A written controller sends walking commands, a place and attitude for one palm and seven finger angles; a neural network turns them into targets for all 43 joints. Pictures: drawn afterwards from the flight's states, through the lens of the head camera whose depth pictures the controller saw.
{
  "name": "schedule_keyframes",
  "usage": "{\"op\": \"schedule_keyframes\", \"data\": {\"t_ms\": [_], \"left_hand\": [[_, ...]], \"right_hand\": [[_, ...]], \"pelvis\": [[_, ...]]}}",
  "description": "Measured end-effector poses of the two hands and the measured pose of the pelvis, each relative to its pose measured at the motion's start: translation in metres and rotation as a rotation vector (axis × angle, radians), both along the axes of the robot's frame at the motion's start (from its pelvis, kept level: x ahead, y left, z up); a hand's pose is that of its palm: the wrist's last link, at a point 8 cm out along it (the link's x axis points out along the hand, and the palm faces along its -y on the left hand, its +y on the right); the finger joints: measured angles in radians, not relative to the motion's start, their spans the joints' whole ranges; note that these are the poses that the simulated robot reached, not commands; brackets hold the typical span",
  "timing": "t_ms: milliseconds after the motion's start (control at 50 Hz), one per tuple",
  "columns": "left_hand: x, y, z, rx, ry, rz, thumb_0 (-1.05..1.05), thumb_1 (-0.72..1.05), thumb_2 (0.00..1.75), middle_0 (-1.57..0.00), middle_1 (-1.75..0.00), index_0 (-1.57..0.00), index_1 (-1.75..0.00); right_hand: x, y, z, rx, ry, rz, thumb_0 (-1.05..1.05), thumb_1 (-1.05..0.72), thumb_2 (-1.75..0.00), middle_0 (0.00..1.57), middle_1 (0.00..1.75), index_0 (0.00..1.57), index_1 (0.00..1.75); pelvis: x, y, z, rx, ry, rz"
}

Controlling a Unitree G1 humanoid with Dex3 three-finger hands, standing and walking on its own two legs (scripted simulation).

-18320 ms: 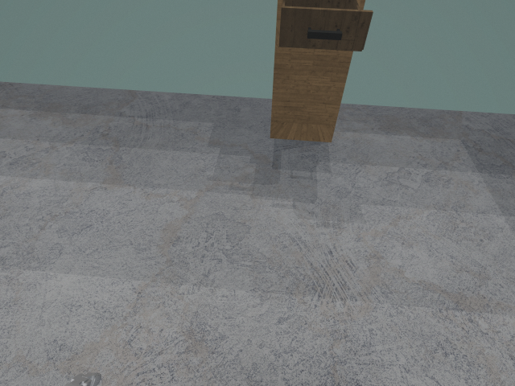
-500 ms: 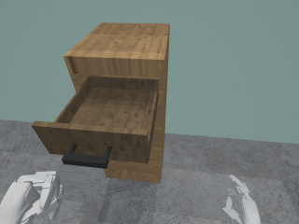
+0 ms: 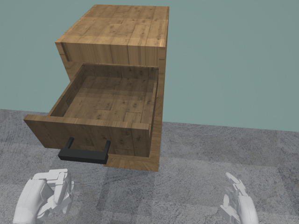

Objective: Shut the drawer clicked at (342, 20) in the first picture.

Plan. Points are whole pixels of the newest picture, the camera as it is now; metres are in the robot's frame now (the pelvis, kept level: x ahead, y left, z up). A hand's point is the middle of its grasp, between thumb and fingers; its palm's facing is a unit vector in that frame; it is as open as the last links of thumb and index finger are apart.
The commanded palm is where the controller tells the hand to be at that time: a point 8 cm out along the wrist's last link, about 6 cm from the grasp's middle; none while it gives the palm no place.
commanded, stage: bring the fist close to the handle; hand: left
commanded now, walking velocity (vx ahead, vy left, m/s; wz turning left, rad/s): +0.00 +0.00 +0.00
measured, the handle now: (86, 149) +0.30 +0.21 +0.04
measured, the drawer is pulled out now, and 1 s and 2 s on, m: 0.30 0.30 0.22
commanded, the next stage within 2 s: push the drawer shut in 0.92 s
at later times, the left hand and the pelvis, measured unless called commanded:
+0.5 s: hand (86, 183) +0.21 +0.18 +0.05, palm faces -0.01 -1.00 -0.06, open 3.3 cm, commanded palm +0.18 +0.24 +0.04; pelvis +0.00 +0.01 -0.02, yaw -1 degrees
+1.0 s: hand (86, 182) +0.21 +0.18 +0.04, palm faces +0.01 -1.00 -0.08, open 3.3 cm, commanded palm +0.18 +0.24 +0.04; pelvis +0.01 -0.01 -0.03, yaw -1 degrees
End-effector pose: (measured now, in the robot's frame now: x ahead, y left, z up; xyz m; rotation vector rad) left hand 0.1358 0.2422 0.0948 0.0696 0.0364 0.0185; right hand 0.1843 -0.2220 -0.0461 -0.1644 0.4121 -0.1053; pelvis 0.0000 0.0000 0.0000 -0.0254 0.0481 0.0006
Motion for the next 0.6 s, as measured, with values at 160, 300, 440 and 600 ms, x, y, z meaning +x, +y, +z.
{"op": "schedule_keyframes", "data": {"t_ms": [160, 300, 440, 600], "left_hand": [[0.017, -0.001, -0.014, -0.004, 0.003, -0.009, 0.01, 0.9, 0.9, -1.4, -1.6, -1.4, -1.6], [0.032, -0.007, -0.027, -0.012, 0.006, -0.027, 0.01, 0.9, 0.9, -1.4, -1.6, -1.4, -1.6], [0.044, -0.007, -0.04, -0.009, 0.009, -0.02, 0.01, 0.9, 0.9, -1.4, -1.6, -1.4, -1.6], [0.058, -0.013, -0.054, -0.01, 0.007, -0.033, 0.01, 0.9, 0.9, -1.4, -1.6, -1.4, -1.6]], "right_hand": [[-0.018, 0.001, -0.019, -0.002, 0.088, -0.018, 0.02, -0.9, -0.9, 0.2, 0.3, 0.2, 0.3], [-0.03, -0.002, -0.031, -0.011, 0.144, -0.04, 0.02, -0.9, -0.9, 0.2, 0.3, 0.2, 0.3], [-0.034, -0.008, -0.039, -0.025, 0.182, -0.059, 0.02, -0.9, -0.9, 0.2, 0.3, 0.2, 0.3], [-0.031, -0.012, -0.049, -0.033, 0.209, -0.057, 0.02, -0.91, -0.9, 0.2, 0.3, 0.2, 0.3]], "pelvis": [[-0.004, 0.004, -0.006, -0.003, 0.03, 0.0], [-0.005, 0.006, -0.013, -0.001, 0.06, -0.006], [-0.004, 0.006, -0.019, -0.001, 0.089, -0.011], [-0.003, 0.004, -0.027, -0.002, 0.121, -0.013]]}}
